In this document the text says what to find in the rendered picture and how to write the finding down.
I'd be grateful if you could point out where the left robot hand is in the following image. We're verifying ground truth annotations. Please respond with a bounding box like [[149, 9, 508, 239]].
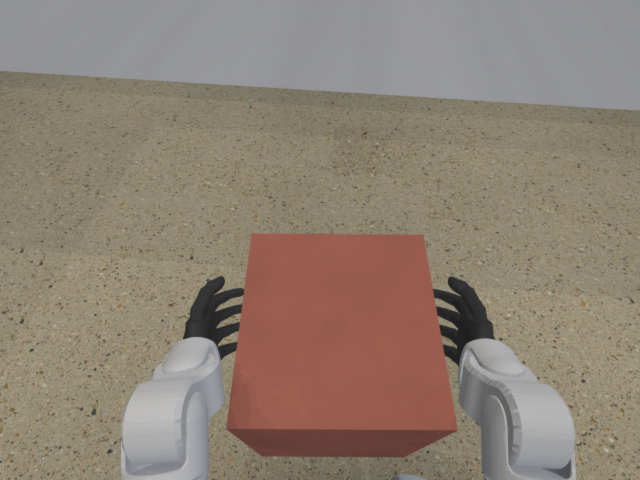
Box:
[[183, 276, 244, 360]]

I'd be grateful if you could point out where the right robot forearm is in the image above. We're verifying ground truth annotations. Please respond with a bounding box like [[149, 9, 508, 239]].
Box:
[[458, 338, 576, 480]]

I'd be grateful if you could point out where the left robot forearm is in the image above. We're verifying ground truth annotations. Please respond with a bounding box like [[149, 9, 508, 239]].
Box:
[[120, 337, 225, 480]]

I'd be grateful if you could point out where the carton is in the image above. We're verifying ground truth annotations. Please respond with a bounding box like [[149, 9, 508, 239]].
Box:
[[226, 234, 458, 457]]

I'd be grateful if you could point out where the right robot hand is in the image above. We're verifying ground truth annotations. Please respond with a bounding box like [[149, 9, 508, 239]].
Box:
[[433, 277, 495, 367]]

